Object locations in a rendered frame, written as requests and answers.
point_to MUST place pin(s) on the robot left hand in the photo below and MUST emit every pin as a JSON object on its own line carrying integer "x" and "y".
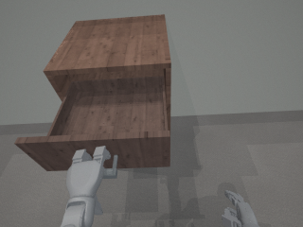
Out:
{"x": 85, "y": 175}

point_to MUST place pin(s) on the robot left forearm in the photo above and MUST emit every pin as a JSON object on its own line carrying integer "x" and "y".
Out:
{"x": 79, "y": 212}

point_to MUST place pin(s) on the robot right hand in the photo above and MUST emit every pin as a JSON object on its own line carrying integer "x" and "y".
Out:
{"x": 243, "y": 215}

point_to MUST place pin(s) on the drawer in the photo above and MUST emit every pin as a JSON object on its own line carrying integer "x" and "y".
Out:
{"x": 128, "y": 116}

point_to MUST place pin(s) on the cabinet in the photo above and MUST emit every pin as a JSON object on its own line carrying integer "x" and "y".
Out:
{"x": 114, "y": 48}

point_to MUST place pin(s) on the handle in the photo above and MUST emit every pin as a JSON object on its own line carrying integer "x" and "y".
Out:
{"x": 111, "y": 173}

